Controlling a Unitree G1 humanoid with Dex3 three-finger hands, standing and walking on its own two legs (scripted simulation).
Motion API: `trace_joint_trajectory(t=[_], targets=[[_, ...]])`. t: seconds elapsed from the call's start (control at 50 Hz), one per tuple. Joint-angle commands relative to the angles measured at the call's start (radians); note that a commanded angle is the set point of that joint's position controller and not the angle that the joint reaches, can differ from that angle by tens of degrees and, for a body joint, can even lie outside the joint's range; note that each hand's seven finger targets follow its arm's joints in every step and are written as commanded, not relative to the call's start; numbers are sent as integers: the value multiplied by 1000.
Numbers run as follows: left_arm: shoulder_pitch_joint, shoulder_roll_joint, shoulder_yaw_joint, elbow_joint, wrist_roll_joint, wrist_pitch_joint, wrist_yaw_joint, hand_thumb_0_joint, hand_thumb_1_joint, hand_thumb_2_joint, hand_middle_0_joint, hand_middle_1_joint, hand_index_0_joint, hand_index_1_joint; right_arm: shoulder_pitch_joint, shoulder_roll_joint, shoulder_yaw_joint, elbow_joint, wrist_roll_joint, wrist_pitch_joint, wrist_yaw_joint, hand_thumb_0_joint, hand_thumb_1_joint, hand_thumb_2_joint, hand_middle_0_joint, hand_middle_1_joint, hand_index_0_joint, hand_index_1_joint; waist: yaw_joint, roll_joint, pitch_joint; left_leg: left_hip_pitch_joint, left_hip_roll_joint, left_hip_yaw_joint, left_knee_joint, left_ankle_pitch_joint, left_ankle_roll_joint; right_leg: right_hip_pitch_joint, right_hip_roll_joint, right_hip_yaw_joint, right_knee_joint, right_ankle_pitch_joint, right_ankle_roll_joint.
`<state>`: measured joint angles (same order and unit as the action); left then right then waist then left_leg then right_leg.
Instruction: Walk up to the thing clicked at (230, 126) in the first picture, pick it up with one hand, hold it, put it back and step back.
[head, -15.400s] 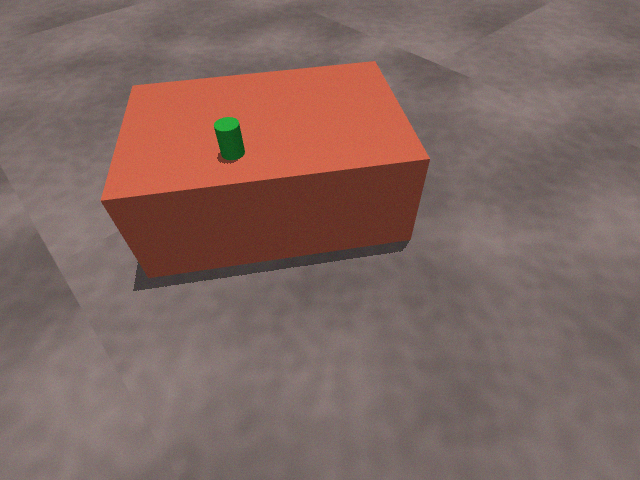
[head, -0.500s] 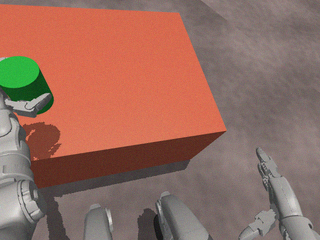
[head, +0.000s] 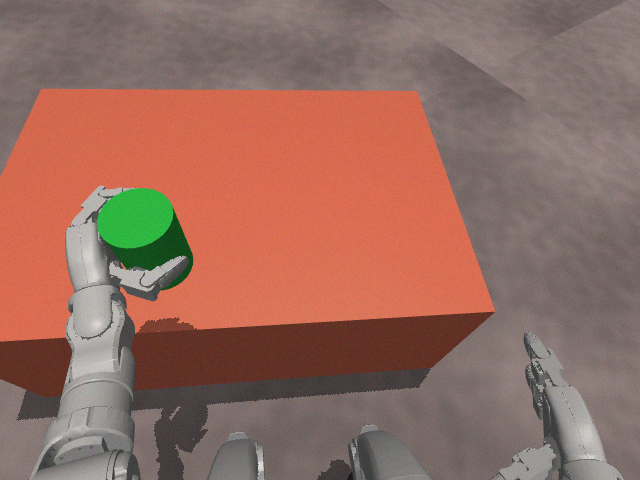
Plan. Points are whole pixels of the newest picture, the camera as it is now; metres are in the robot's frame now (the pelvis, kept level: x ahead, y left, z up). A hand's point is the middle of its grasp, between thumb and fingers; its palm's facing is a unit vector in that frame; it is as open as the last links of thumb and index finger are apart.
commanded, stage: lift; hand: left
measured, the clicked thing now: (150, 242) +0.41 +0.19 +0.03
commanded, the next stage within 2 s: hold in 0.54 s
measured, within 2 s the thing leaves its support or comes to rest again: neither
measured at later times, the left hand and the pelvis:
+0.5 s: hand (143, 245) +0.39 +0.19 +0.06, palm faces +0.23 -0.97 -0.01, open 11.2 cm; pelvis +0.02 +0.00 +0.02, yaw +0 degrees
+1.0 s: hand (138, 244) +0.38 +0.18 +0.08, palm faces +0.23 -0.97 +0.00, open 11.1 cm; pelvis +0.03 +0.00 +0.03, yaw +0 degrees
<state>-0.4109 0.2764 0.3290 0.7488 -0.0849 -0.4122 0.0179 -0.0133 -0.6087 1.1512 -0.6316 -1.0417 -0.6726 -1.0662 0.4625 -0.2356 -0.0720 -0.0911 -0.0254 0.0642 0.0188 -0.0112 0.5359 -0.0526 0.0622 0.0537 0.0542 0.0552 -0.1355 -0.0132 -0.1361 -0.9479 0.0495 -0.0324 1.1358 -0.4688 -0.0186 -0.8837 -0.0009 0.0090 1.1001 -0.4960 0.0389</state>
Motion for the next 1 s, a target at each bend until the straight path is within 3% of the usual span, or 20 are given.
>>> trace_joint_trajectory(t=[0.0, 0.18, 0.24, 0.28, 0.3, 0.34, 0.38, 0.42, 0.44, 0.46, 0.5, 0.52, 0.56, 0.6, 0.64, 0.8, 0.88, 0.9, 0.92, 0.98], targets=[[-297, 160, 16, -270, -26, -72, 7, 0, 64, 1334, -1290, -1467, -1316, -1472, 8, -131, -96, -164, 8, -49, -18, 0, 549, -51, 48, 50, 49, 50, 21, 67, -323, 285, -32, 31, -197, 114, 20, 155, 21, -25, -184, 193, -30], [-231, 122, -24, -385, -32, -74, 10, 0, 67, 1316, -1270, -1449, -1300, -1450, -9, -117, -94, -163, 11, -52, -26, 0, 553, -48, 49, 50, 49, 50, 38, 66, -287, 320, -38, 42, -234, 91, 15, 174, 16, -19, -215, 171, -27], [-187, 117, -13, -425, -48, -66, 15, 0, 71, 1308, -1257, -1439, -1286, -1439, 6, -127, -103, -152, 13, -46, -33, 0, 550, -49, 49, 50, 49, 50, 45, 42, -317, 342, -38, 44, -231, 133, 18, 220, 13, -12, -223, 215, -22], [-134, 74, -44, -418, -48, -49, 15, 0, 31, 1293, -1246, -1428, -1276, -1429, -2, -120, -91, -169, 12, -45, -32, 0, 547, -50, 49, 50, 49, 50, 46, 34, -324, 356, -38, 45, -228, 171, 19, 233, 15, -14, -225, 253, -21], [-189, 108, -29, -507, -51, -55, 19, 0, 43, 1302, -1256, -1441, -1287, -1441, 24, -118, -96, -140, 13, -42, -36, 0, 548, -49, 49, 50, 49, 50, 46, 55, -341, 371, -37, 46, -228, 188, 18, 240, 14, -12, -220, 270, -23], [-155, 104, -37, -487, -44, -42, 18, 0, 53, 1301, -1253, -1434, -1282, -1435, 30, -125, -108, -107, 13, -33, -39, 0, 548, -50, 49, 50, 49, 50, 43, 57, -315, 378, -37, 50, -229, 221, 18, 232, 14, -11, -217, 300, -23], [-156, 77, -60, -524, -43, -37, 20, 0, 70, 1302, -1250, -1427, -1278, -1429, 25, -89, -74, -97, 14, -31, -35, 0, 549, -50, 49, 50, 49, 50, 55, 66, -318, 383, -37, 48, -231, 233, 19, 237, 11, -10, -219, 305, -24], [-76, 51, -61, -442, -48, -19, 23, 0, 60, 1291, -1245, -1422, -1274, -1423, -14, -126, -111, -101, 17, -32, -41, 0, 547, -50, 49, 50, 49, 50, 54, 31, -264, 366, -35, 45, -246, 227, 18, 239, 15, -18, -228, 300, -23], [-121, 79, -36, -521, -52, -26, 26, 0, 56, 1299, -1253, -1428, -1282, -1430, -1, -112, -93, -96, 14, -32, -37, 0, 551, -49, 49, 50, 49, 50, 61, 41, -285, 371, -35, 47, -244, 226, 19, 243, 14, -15, -233, 297, -22], [-105, 73, -44, -491, -49, -19, 25, 0, 62, 1299, -1253, -1430, -1284, -1430, 0, -119, -105, -78, 15, -29, -38, 0, 552, -49, 49, 50, 49, 50, 60, 52, -289, 388, -33, 46, -248, 251, 16, 247, 13, -18, -227, 312, -25], [-110, 51, -77, -532, -50, -18, 19, 0, 52, 1294, -1248, -1430, -1278, -1430, 8, -74, -66, -57, 18, -23, -32, 0, 550, -49, 49, 50, 49, 50, 66, 71, -280, 399, -33, 46, -253, 262, 15, 238, 15, -21, -223, 313, -28], [-73, 73, -49, -516, -51, -12, 21, 0, 76, 1298, -1254, -1430, -1284, -1431, -15, -116, -104, -79, 21, -23, -38, 0, 547, -50, 49, 50, 49, 50, 69, 38, -296, 399, -33, 42, -249, 289, 18, 261, 14, -22, -224, 340, -24], [-40, 59, -51, -510, -52, -5, 20, 0, 52, 1296, -1260, -1433, -1290, -1434, -12, -127, -109, -79, 19, -24, -35, 0, 550, -49, 49, 50, 49, 50, 67, 25, -292, 401, -32, 42, -249, 311, 17, 276, 14, -23, -220, 361, -25], [-79, 63, -56, -587, -58, -11, 18, 0, 41, 1280, -1252, -1422, -1282, -1422, -7, -98, -89, -51, 20, -18, -33, 0, 547, -50, 49, 50, 49, 50, 79, 61, -325, 427, -32, 43, -247, 347, 16, 285, 14, -21, -215, 388, -27], [-50, 65, -51, -582, -56, -4, 20, 0, 70, 1217, -1249, -1402, -1279, -1398, -16, -118, -113, -47, 21, -11, -34, 0, 537, -51, 49, 50, 49, 50, 79, 49, -317, 428, -31, 40, -253, 350, 14, 282, 15, -23, -218, 383, -27], [-22, 39, -72, -632, -58, 20, 32, 0, 11, 1204, -1244, -1396, -1274, -1394, -8, -114, -100, -32, 19, -8, -37, 0, 532, -52, 49, 50, 49, 50, 83, 52, -304, 448, -29, 43, -258, 395, 12, 300, 11, -22, -226, 418, -25], [-3, 25, -86, -626, -51, 32, 31, 0, 56, 1202, -1251, -1391, -1280, -1388, -6, -95, -99, 18, 20, -2, -37, 0, 534, -51, 49, 50, 49, 50, 86, 67, -249, 433, -32, 42, -279, 350, 9, 284, 9, -25, -238, 375, -27], [18, 23, -84, -616, -52, 35, 31, 0, 52, 1188, -1232, -1371, -1261, -1368, -37, -127, -117, -39, 20, -6, -40, 0, 535, -51, 49, 50, 49, 50, 80, 38, -254, 432, -31, 42, -287, 323, 9, 297, 12, -27, -246, 360, -25], [-4, 15, -96, -652, -53, 36, 29, 0, 49, 1194, -1232, -1375, -1260, -1373, -18, -86, -83, -9, 22, -7, -37, 0, 536, -51, 49, 50, 49, 50, 87, 42, -267, 436, -32, 44, -284, 320, 12, 307, 9, -25, -248, 362, -25], [24, 10, -92, -653, -64, 47, 27, 0, 45, 1190, -1238, -1379, -1267, -1376, -25, -102, -93, -12, 25, -8, -41, 0, 530, -52, 49, 50, 49, 50, 85, 32, -261, 437, -34, 48, -280, 334, 15, 320, 8, -23, -254, 385, -21]])
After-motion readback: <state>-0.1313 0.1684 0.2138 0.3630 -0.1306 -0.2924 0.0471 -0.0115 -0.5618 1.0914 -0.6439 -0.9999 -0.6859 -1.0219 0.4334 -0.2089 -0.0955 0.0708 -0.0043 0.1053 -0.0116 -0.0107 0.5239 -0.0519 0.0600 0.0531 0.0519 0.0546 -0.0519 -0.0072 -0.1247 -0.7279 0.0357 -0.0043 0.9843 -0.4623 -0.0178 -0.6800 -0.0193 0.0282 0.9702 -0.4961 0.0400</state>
